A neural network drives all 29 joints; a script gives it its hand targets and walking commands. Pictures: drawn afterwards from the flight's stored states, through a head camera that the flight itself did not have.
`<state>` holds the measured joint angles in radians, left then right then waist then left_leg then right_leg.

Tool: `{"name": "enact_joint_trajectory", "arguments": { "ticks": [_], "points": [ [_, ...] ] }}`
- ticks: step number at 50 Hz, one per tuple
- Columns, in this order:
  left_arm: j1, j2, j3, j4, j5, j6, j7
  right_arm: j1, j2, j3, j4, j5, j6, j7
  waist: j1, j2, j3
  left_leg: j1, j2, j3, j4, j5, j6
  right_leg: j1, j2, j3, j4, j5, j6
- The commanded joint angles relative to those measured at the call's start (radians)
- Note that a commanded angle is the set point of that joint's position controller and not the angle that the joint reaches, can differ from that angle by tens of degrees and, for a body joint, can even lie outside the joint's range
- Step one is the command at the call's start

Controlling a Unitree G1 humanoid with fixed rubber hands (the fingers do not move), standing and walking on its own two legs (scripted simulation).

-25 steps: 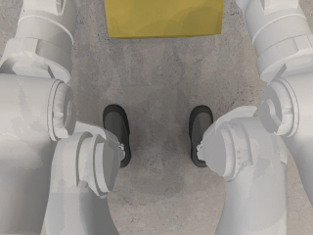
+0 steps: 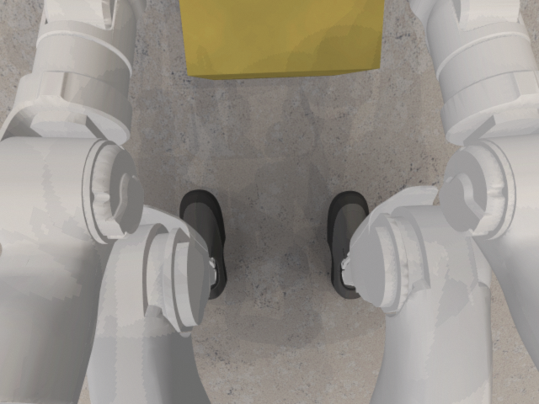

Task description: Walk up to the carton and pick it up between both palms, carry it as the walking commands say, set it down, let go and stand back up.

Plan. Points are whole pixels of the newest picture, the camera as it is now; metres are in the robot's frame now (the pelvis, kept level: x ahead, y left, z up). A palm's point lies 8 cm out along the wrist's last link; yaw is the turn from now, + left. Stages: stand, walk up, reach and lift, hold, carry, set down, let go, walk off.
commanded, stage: reach and lift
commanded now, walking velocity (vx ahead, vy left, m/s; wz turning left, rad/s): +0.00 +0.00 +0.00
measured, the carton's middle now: out of the picture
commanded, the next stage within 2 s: none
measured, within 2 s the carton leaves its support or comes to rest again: leaves its support in 0.38 s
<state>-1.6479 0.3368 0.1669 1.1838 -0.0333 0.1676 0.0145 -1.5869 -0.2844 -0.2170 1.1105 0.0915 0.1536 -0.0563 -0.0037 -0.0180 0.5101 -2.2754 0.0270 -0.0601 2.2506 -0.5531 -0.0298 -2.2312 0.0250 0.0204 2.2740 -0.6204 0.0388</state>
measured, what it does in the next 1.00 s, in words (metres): stands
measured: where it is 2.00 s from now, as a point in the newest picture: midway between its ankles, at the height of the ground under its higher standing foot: (277, 261)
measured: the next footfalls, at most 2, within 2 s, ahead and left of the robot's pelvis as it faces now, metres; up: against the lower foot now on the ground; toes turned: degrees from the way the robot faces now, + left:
none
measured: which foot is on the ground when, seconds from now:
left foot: down 0.00-1.00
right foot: down 0.00-1.00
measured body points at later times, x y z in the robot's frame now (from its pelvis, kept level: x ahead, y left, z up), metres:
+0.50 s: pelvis +0.01 +0.00 +0.01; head +0.38 +0.02 +0.25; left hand +0.57 +0.17 -0.16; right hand +0.57 -0.12 -0.16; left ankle +0.12 +0.14 -0.32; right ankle +0.11 -0.13 -0.32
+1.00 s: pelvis +0.01 +0.00 +0.04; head +0.37 +0.02 +0.31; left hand +0.58 +0.16 -0.10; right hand +0.57 -0.12 -0.10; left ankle +0.12 +0.14 -0.32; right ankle +0.11 -0.13 -0.32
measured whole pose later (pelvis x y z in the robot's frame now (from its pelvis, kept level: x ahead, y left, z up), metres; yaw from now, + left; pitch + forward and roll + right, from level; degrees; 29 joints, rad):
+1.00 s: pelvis +0.01 +0.00 +0.04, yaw +0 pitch +42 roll -1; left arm -1.42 0.19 0.31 0.88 0.09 0.30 0.13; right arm -1.38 -0.11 -0.38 0.81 -0.09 0.29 -0.13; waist 0.00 -0.01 0.20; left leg -2.29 -0.02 -0.07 2.10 -0.55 -0.05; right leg -2.24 0.03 0.04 2.11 -0.61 0.05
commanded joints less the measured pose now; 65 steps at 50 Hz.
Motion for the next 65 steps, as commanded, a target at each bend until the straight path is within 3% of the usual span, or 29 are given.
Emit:
{"name": "enact_joint_trajectory", "arguments": {
  "ticks": [1, 9, 14, 18, 22, 26, 33, 45, 56, 65],
  "points": [
    [-0.356, -0.899, -0.178, -0.164, -0.068, -0.018, -0.24, -0.449, 0.952, 0.25, -0.157, 0.06, 0.004, 0.258, 0.053, 0.007, -1.063, 0.566, -0.116, 0.123, -0.127, 0.302, 0.04, 0.438, 0.099, -0.089, -0.181, 0.306, -0.021],
    [-0.353, -0.944, -0.205, -0.193, -0.092, -0.018, -0.243, -0.455, 0.996, 0.276, -0.186, 0.087, 0.005, 0.262, 0.061, 0.003, -1.111, 0.571, -0.121, 0.119, -0.126, 0.348, 0.049, 0.442, 0.102, -0.086, -0.173, 0.349, -0.028],
    [-0.406, -0.97, -0.244, -0.27, -0.125, -0.023, -0.232, -0.505, 1.028, 0.314, -0.265, 0.118, 0.0, 0.246, 0.063, -0.003, -1.314, 0.643, -0.124, 0.125, -0.124, 0.415, 0.045, 0.533, 0.105, -0.089, -0.169, 0.422, -0.024],
    [-0.49, -0.995, -0.29, -0.365, -0.168, -0.027, -0.222, -0.543, 1.045, 0.332, -0.324, 0.126, -0.002, 0.221, 0.041, 0.002, -1.495, 0.68, -0.127, 0.136, -0.127, 0.462, 0.031, 0.633, 0.107, -0.094, -0.171, 0.494, -0.021],
    [-0.542, -1.009, -0.315, -0.417, -0.183, -0.016, -0.215, -0.543, 1.046, 0.311, -0.328, 0.093, 0.01, 0.2, 0.012, 0.021, -1.569, 0.696, -0.131, 0.146, -0.149, 0.444, 0.015, 0.656, 0.107, -0.105, -0.191, 0.485, -0.022],
    [-0.521, -1.036, -0.299, -0.389, -0.146, 0.007, -0.208, -0.548, 1.034, 0.276, -0.321, 0.052, 0.028, 0.201, -0.006, 0.051, -1.534, 0.725, -0.136, 0.145, -0.181, 0.387, 0.011, 0.573, 0.107, -0.118, -0.222, 0.398, -0.028],
    [-0.472, -1.084, -0.242, -0.346, -0.073, 0.046, -0.203, -0.572, 1.039, 0.25, -0.349, 0.004, 0.059, 0.221, -0.009, 0.062, -1.502, 0.723, -0.147, 0.138, -0.229, 0.319, 0.016, 0.514, 0.107, -0.127, -0.266, 0.31, -0.027],
    [-0.416, -1.138, -0.223, -0.394, -0.009, 0.087, -0.208, -0.502, 1.122, 0.261, -0.371, -0.038, 0.105, 0.229, 0.003, 0.044, -1.6, 0.715, -0.159, 0.147, -0.274, 0.361, 0.012, 0.557, 0.12, -0.124, -0.317, 0.359, -0.014],
    [-0.37, -1.204, -0.297, -0.477, -0.02, 0.095, -0.208, -0.438, 1.192, 0.33, -0.468, -0.046, 0.115, 0.206, 0.001, 0.039, -1.805, 0.734, -0.172, 0.159, -0.306, 0.468, 0.001, 0.685, 0.132, -0.113, -0.347, 0.497, -0.003],
    [-0.283, -1.252, -0.265, -0.432, 0.051, 0.112, -0.188, -0.378, 1.188, 0.292, -0.415, -0.097, 0.118, 0.22, -0.01, 0.065, -1.758, 0.772, -0.176, 0.141, -0.397, 0.431, -0.007, 0.542, 0.137, -0.131, -0.419, 0.414, -0.008]
  ]
}}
